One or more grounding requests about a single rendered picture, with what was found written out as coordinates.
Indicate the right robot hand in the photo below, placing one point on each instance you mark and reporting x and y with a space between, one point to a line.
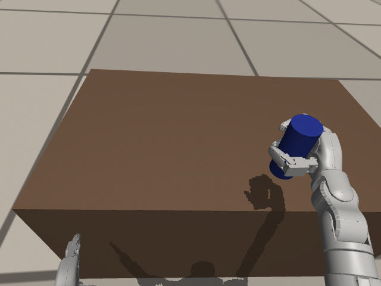
325 154

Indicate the can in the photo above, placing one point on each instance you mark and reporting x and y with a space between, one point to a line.
300 136

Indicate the left robot hand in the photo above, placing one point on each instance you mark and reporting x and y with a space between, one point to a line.
69 268

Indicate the right robot arm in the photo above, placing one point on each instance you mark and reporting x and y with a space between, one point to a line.
344 231

